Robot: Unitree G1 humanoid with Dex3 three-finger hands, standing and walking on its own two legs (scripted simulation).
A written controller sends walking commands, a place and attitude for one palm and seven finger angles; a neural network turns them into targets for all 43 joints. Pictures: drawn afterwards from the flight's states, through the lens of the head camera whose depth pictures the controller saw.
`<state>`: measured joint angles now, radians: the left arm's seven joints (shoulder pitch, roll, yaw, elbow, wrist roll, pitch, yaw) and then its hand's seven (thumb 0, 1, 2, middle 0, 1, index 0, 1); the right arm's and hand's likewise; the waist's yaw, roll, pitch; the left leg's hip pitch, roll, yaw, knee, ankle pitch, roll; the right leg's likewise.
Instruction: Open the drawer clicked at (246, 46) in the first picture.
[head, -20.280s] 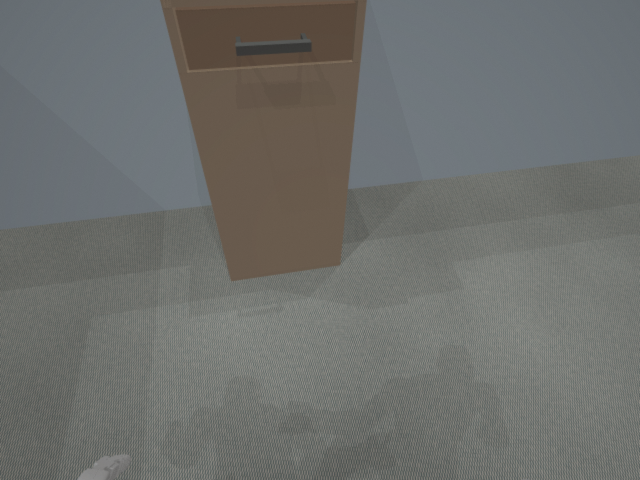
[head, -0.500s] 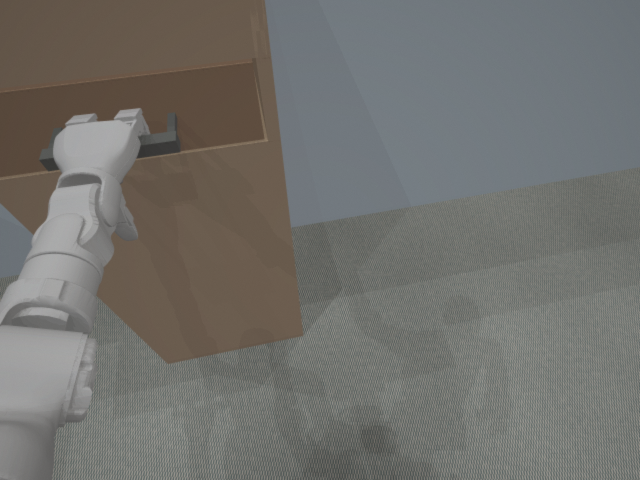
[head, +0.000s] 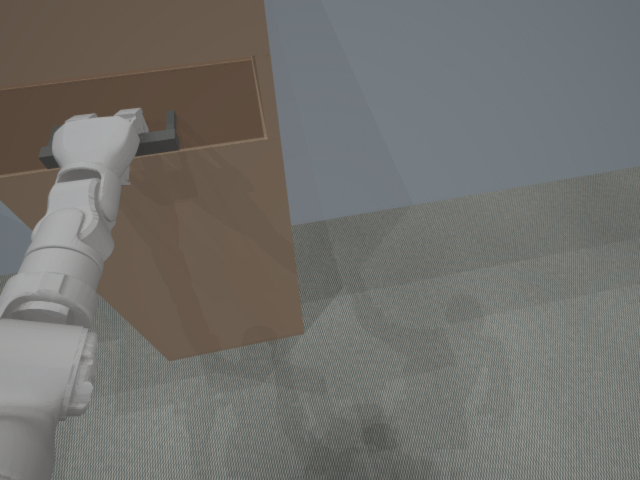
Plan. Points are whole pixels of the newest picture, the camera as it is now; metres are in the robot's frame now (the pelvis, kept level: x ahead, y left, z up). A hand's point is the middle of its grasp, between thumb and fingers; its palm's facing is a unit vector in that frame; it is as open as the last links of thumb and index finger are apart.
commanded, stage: close the thumb around the handle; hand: left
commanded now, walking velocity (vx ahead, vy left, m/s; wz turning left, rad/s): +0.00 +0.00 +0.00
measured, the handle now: (113, 137) +0.52 +0.26 +0.13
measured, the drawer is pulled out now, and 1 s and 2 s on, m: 0.00 0.00 0.04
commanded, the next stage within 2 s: pull the drawer open in 0.02 s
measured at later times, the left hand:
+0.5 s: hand (119, 182) +0.47 +0.25 +0.11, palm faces +0.04 -0.01 -1.00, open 5.5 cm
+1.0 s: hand (115, 180) +0.47 +0.26 +0.11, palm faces +0.01 +0.00 -1.00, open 5.4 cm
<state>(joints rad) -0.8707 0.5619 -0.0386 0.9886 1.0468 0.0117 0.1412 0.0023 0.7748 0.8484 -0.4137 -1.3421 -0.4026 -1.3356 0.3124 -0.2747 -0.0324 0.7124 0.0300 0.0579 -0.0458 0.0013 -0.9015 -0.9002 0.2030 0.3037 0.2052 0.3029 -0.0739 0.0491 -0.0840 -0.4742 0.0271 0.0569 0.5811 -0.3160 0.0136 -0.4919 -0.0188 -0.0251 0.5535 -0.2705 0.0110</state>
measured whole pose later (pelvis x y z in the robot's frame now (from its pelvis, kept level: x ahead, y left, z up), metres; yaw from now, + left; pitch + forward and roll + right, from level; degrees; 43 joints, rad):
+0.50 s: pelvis +0.02 +0.00 +0.00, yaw +0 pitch +11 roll -1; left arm -0.70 0.52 -0.06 0.76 1.00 0.08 0.14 0.02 0.77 0.81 -0.35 -1.35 -0.37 -1.35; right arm 0.28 -0.28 -0.04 0.71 0.04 0.07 -0.02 0.00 -0.90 -0.90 0.20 0.30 0.20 0.30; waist -0.05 0.06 -0.09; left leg -0.41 0.02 0.06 0.56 -0.33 0.02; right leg -0.43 -0.02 -0.02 0.53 -0.28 0.02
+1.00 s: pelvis +0.00 +0.00 +0.00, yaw +0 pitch +12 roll -1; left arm -0.82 0.57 -0.02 0.93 1.04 0.00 0.15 0.01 0.77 0.84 -0.40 -1.35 -0.38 -1.35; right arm 0.34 -0.28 -0.05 0.73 0.02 0.07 -0.03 0.00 -0.90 -0.90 0.20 0.30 0.20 0.30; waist -0.07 0.06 -0.09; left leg -0.48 0.03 0.05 0.59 -0.32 0.01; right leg -0.49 -0.01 -0.03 0.56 -0.27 0.01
